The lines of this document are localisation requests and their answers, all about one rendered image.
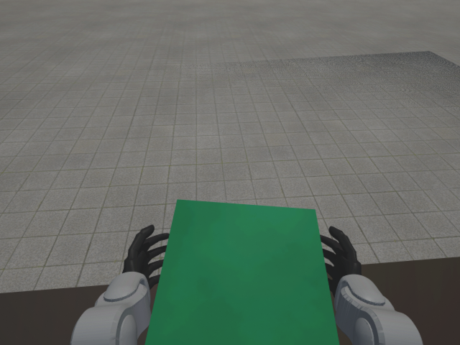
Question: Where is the carton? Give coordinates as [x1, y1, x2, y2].
[145, 199, 339, 345]

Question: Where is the left robot hand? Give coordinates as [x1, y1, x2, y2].
[122, 225, 170, 289]

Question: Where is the robot right forearm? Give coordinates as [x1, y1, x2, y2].
[334, 275, 423, 345]

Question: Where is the right robot hand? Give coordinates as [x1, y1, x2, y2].
[320, 226, 362, 298]

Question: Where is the robot left forearm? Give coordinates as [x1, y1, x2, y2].
[70, 272, 151, 345]

